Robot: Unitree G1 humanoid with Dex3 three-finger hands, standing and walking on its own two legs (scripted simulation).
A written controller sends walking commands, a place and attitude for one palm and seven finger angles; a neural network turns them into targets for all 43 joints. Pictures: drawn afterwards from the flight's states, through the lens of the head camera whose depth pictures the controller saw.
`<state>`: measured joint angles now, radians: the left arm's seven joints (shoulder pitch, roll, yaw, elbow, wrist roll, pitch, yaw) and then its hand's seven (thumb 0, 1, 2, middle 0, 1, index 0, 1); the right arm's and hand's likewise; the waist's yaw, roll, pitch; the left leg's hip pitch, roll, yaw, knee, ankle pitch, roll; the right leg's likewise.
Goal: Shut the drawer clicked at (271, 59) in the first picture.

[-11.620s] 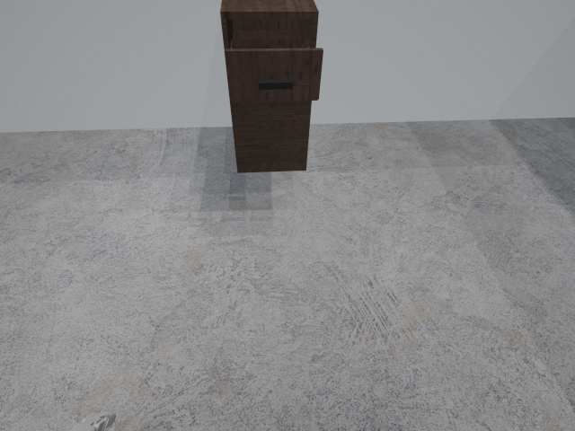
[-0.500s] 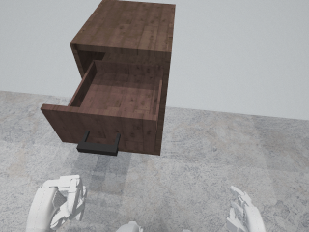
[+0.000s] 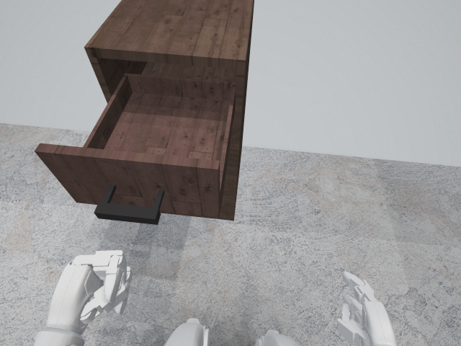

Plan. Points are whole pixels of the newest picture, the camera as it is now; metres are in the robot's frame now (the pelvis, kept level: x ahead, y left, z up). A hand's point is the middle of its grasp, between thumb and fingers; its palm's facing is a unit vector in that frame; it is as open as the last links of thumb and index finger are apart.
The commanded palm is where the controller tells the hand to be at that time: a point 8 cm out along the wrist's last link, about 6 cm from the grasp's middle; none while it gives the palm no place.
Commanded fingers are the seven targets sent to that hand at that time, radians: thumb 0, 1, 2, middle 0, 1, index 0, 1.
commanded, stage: bring the fist close to the handle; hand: left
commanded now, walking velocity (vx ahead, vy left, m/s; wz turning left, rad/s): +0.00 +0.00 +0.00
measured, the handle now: (132, 203) +0.37 +0.21 -0.01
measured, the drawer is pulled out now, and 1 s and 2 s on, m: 0.30 0.30 0.23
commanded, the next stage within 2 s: push the drawer shut in 1.02 s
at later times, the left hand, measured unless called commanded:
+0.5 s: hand (137, 266) +0.25 +0.17 +0.00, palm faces -0.08 -1.00 -0.04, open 3.3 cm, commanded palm +0.24 +0.23 +0.00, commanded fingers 0.00 0.90 0.90 -1.40 -1.60 -1.40 -1.60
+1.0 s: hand (140, 262) +0.26 +0.17 -0.01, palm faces -0.09 -1.00 -0.02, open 3.3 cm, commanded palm +0.25 +0.23 -0.01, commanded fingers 0.00 0.90 0.90 -1.40 -1.60 -1.40 -1.60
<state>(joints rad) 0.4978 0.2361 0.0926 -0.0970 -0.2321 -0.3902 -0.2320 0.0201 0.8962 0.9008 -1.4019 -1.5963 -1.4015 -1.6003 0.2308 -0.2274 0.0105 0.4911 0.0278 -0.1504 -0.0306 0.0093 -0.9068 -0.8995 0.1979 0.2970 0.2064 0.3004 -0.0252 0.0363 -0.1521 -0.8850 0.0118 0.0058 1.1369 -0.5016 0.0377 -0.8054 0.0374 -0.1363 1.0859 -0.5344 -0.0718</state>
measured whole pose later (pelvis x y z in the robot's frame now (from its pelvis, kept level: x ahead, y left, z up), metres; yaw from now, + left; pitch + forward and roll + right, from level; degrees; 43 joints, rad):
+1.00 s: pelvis -0.01 +0.02 -0.04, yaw -2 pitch +22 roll -4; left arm 0.22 0.22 0.06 0.09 -0.20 -0.42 -0.16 0.02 0.90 0.90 -1.40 -1.60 -1.40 -1.60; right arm 0.22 -0.25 0.02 0.49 0.01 -0.06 0.00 0.01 -0.91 -0.90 0.20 0.30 0.21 0.30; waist -0.03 0.04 -0.19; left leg -1.14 0.01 0.03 1.31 -0.55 0.08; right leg -1.06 0.02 -0.12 1.26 -0.58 -0.04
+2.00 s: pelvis -0.01 +0.01 -0.04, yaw -2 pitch +22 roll -3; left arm -0.24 0.27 0.14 0.51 -0.17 -0.44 -0.16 0.03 0.87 0.93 -1.40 -1.60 -1.40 -1.60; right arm 0.23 -0.26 0.02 0.57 0.01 -0.01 -0.01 0.01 -0.91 -0.90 0.20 0.30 0.21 0.30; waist -0.07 0.03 -0.17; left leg -1.16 0.02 0.02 1.30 -0.54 0.05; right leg -1.09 0.03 -0.13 1.26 -0.57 -0.06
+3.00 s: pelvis -0.02 +0.02 -0.05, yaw -4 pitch +28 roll -5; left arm -0.83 0.42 0.33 1.10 -0.08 -0.50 -0.18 0.02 0.81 0.89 -1.40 -1.60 -1.40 -1.60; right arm 0.32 -0.26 0.04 0.62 -0.02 0.07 0.02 0.00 -0.91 -0.90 0.20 0.30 0.21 0.30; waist -0.17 0.05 -0.15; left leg -1.29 0.03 0.03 1.35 -0.54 0.08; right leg -1.22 0.05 -0.11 1.28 -0.55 -0.04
